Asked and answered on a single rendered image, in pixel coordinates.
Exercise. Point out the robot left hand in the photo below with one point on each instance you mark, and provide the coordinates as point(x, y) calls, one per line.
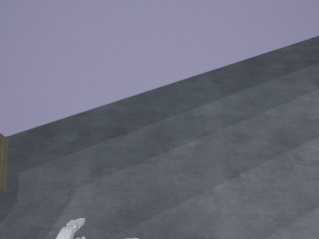
point(72, 227)

